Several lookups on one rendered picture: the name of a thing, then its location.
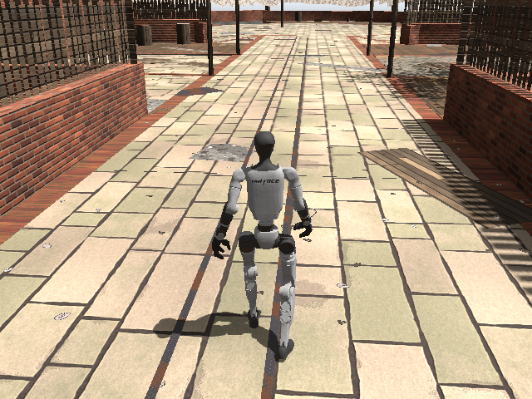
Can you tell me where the robot head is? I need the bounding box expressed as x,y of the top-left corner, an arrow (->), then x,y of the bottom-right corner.
251,131 -> 279,171

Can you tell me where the left robot foot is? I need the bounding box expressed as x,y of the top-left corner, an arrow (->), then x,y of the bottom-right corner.
248,309 -> 259,328

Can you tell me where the right robot forearm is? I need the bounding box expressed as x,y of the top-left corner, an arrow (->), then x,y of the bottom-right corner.
297,198 -> 312,226

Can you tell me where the left robot forearm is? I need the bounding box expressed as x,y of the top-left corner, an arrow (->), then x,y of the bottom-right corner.
214,201 -> 233,240

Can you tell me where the right robot upper arm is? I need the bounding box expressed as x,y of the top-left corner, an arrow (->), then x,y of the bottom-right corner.
283,167 -> 305,211

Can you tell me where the left robot upper arm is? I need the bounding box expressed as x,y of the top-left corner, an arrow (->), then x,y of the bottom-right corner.
225,167 -> 248,214

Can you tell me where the robot right hand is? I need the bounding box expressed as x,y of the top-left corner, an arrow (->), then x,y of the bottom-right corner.
293,222 -> 313,238

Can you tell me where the robot left hand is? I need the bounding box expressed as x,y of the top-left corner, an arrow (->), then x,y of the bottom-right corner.
212,237 -> 231,259

